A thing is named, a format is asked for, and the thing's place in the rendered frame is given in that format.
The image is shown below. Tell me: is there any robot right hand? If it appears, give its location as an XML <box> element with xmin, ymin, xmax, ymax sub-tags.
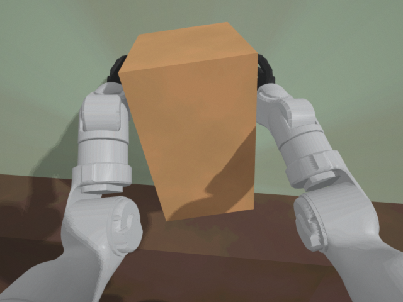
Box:
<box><xmin>257</xmin><ymin>54</ymin><xmax>275</xmax><ymax>90</ymax></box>

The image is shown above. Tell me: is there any carton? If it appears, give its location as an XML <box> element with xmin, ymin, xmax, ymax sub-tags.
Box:
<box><xmin>118</xmin><ymin>22</ymin><xmax>258</xmax><ymax>221</ymax></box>

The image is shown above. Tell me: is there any left robot upper arm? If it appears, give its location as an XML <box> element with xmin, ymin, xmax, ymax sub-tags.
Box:
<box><xmin>0</xmin><ymin>196</ymin><xmax>143</xmax><ymax>302</ymax></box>

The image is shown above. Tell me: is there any pedestal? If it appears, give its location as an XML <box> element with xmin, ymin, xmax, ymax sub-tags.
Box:
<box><xmin>0</xmin><ymin>174</ymin><xmax>403</xmax><ymax>302</ymax></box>

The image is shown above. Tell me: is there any right robot upper arm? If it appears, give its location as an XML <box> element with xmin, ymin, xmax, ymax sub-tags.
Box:
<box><xmin>293</xmin><ymin>182</ymin><xmax>403</xmax><ymax>302</ymax></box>

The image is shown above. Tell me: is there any right robot forearm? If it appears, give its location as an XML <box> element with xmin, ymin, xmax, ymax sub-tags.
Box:
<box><xmin>256</xmin><ymin>83</ymin><xmax>380</xmax><ymax>234</ymax></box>

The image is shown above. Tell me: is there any robot left hand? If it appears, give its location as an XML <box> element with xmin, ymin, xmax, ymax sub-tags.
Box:
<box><xmin>107</xmin><ymin>55</ymin><xmax>127</xmax><ymax>84</ymax></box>

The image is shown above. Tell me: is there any left robot forearm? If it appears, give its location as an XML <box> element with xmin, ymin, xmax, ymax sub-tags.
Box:
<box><xmin>61</xmin><ymin>82</ymin><xmax>132</xmax><ymax>245</ymax></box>

